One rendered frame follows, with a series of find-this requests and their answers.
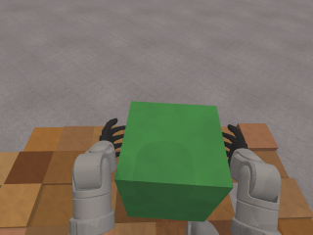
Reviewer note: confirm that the robot left hand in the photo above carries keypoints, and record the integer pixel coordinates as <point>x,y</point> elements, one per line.
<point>108,132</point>

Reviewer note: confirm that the carton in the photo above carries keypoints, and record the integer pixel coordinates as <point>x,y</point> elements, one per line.
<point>173,162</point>

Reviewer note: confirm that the robot right hand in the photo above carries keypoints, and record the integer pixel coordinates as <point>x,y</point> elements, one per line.
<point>238,142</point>

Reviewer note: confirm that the robot right forearm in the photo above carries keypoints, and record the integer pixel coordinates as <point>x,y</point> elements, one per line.
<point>258,194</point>

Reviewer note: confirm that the right robot thigh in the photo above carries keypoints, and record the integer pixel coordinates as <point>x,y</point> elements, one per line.
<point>200,228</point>

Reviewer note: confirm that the robot left forearm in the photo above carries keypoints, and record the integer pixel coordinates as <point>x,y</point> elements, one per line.
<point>92,212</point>

